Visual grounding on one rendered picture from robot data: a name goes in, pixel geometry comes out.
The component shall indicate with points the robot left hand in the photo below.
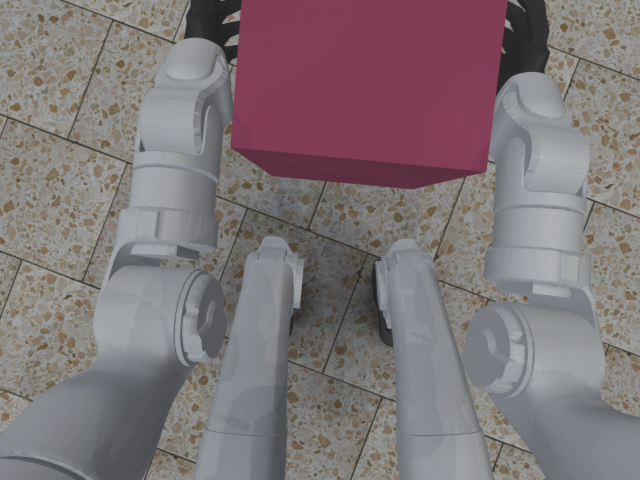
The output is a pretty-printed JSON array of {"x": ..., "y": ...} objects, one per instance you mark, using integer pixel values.
[{"x": 204, "y": 20}]

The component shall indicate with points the robot right hand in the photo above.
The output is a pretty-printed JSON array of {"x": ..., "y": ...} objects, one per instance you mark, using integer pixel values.
[{"x": 526, "y": 49}]

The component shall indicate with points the right robot forearm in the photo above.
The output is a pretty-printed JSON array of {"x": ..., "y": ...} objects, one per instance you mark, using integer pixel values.
[{"x": 541, "y": 171}]

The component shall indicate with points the left robot thigh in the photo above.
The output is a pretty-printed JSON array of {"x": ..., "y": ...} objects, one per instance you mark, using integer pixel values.
[{"x": 245, "y": 437}]

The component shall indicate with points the right robot shin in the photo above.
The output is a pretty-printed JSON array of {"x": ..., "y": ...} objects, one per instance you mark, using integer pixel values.
[{"x": 406, "y": 244}]

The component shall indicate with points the robot right upper arm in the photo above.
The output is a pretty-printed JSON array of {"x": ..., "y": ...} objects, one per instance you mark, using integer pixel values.
[{"x": 543, "y": 367}]

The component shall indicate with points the carton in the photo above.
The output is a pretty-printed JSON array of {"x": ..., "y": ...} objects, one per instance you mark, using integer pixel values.
[{"x": 390, "y": 93}]

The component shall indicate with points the left robot forearm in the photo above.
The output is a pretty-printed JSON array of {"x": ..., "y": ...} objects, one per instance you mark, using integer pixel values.
[{"x": 176, "y": 164}]

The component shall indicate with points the robot left upper arm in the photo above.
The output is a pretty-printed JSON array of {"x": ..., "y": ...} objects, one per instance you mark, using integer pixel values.
[{"x": 153, "y": 326}]

